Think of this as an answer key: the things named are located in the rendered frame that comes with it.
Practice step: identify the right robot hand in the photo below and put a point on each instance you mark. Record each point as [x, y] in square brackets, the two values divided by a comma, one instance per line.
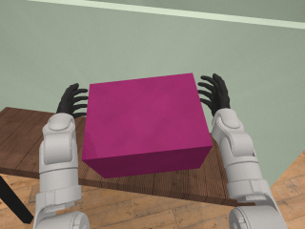
[219, 93]

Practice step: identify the robot left forearm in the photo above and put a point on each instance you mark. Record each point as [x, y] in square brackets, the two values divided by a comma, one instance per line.
[58, 162]

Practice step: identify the right robot upper arm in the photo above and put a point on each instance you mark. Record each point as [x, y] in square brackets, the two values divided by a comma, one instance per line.
[255, 217]

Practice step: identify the carton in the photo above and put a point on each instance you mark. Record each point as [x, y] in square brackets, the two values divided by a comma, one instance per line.
[145, 126]

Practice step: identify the robot right forearm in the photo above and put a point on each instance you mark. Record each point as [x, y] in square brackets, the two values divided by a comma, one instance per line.
[245, 180]

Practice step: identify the left robot hand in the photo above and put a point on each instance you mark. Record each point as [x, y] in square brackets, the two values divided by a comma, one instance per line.
[66, 106]

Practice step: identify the table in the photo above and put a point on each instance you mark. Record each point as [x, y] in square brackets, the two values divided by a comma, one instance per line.
[21, 134]

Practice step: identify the left robot upper arm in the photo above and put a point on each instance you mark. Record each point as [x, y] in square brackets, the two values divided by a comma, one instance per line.
[71, 220]

